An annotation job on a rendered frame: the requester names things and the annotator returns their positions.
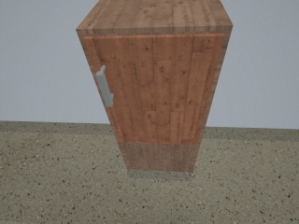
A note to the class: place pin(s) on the handle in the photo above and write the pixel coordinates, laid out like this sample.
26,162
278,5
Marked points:
102,82

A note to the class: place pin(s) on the cupboard door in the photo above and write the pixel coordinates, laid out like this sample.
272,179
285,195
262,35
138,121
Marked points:
161,83

